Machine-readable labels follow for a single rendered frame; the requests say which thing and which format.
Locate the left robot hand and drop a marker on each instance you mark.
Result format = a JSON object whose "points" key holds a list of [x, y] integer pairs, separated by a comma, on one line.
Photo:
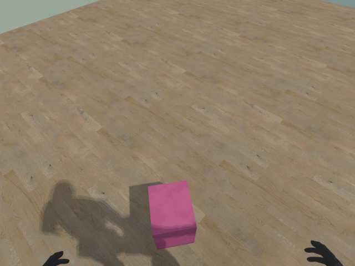
{"points": [[54, 260]]}

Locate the carton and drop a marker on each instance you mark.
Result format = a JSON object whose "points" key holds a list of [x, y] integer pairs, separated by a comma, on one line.
{"points": [[171, 213]]}

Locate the right robot hand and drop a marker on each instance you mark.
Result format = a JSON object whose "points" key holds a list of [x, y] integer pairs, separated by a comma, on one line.
{"points": [[328, 259]]}

